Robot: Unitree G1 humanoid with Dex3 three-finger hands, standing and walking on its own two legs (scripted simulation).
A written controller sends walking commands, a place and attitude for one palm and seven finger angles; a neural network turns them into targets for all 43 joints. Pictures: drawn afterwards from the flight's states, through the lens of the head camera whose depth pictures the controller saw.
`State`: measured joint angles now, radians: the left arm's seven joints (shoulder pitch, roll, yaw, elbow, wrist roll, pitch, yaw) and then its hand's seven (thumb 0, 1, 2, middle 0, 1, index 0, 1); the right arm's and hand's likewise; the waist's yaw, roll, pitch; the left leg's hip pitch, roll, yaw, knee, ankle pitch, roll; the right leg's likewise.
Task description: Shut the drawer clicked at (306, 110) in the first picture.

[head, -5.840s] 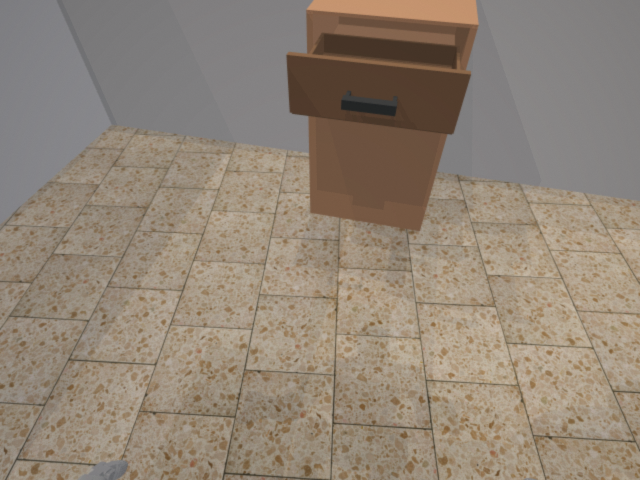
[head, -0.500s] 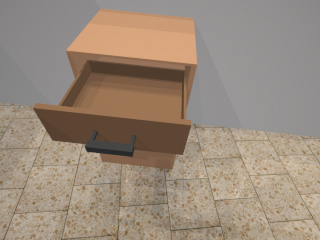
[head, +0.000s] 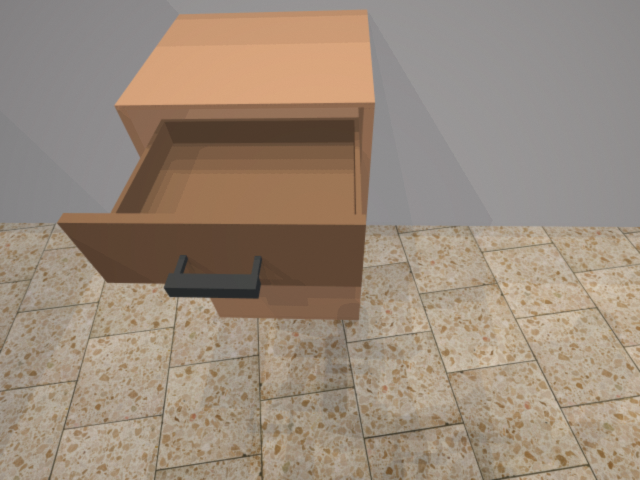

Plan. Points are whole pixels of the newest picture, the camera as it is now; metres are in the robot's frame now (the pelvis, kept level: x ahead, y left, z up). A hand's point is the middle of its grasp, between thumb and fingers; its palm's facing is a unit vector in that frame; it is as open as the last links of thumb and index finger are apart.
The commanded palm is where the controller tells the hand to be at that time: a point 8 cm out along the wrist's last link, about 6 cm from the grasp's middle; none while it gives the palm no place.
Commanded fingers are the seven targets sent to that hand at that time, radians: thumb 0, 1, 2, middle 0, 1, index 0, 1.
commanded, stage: look again from close up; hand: left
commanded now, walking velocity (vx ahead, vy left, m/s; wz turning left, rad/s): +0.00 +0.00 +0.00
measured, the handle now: (216, 273) +0.40 +0.19 -0.01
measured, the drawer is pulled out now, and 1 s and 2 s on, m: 0.30 0.30 0.30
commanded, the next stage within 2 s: shuffle to correct the standing spot in 0.30 s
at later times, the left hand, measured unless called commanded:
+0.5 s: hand out of the picture -0.01 +0.13 -0.17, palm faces +0.02 -0.98 -0.19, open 7.4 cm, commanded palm none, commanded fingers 0.00 0.90 0.90 -0.20 -0.30 -0.20 -0.30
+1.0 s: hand out of the picture +0.03 +0.17 -0.19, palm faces +0.11 -0.97 -0.20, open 7.4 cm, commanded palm none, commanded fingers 0.00 0.90 0.90 -0.20 -0.30 -0.20 -0.30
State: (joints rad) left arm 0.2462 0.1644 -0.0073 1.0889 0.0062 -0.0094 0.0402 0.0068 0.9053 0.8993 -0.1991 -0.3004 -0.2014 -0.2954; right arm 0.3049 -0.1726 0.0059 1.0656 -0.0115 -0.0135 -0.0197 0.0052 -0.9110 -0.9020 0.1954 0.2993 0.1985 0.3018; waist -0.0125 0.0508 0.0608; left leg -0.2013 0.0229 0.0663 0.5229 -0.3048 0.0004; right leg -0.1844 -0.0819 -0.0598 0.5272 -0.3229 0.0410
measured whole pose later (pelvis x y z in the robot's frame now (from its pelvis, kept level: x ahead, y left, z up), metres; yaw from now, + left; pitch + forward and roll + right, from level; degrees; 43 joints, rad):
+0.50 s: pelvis -0.01 -0.04 +0.00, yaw +0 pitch -1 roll +1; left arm 0.28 0.15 -0.01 1.10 0.01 -0.01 0.02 0.01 0.91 0.90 -0.20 -0.30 -0.20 -0.30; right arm 0.28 -0.17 0.01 1.10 -0.01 0.00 -0.02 0.01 -0.91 -0.90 0.19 0.30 0.20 0.30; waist 0.01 0.00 0.05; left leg -0.18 0.07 0.05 0.45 -0.25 -0.05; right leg -0.18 -0.03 -0.08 0.50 -0.30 -0.01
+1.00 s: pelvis +0.08 +0.00 -0.01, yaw +1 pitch +0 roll +1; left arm 0.37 0.16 0.04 1.08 0.03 -0.05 0.03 0.00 0.90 0.90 -0.20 -0.30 -0.20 -0.30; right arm 0.24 -0.18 -0.02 1.07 -0.01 -0.01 -0.01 0.03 -0.94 -0.90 0.20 0.30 0.20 0.30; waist 0.05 -0.03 0.09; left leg -0.38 0.02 0.10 0.72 -0.41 0.03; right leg -0.08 -0.11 -0.09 0.59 -0.49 0.04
